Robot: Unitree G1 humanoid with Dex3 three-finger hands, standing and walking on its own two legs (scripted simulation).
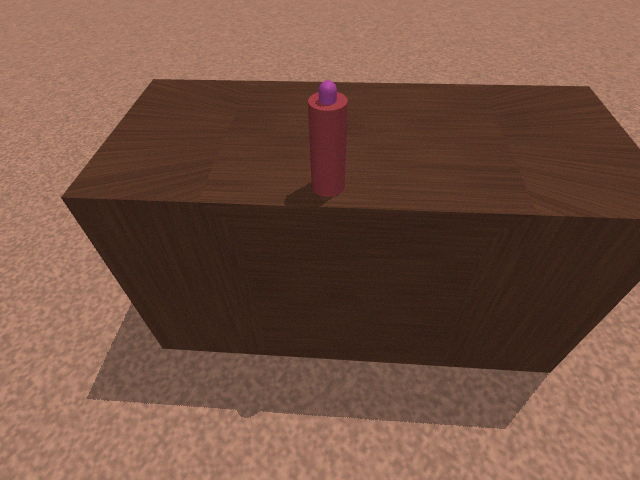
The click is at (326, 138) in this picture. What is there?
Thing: necked bottle
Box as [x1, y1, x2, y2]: [308, 80, 347, 196]
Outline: 326,80 320,84 319,91 311,95 308,99 312,189 316,193 323,196 332,196 341,192 344,187 347,99 344,95 336,91 336,87 333,82
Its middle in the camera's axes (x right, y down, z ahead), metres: +0.02 -0.20 +0.77
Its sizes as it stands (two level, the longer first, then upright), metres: 0.072 0.072 0.236
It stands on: a support 0.70 m high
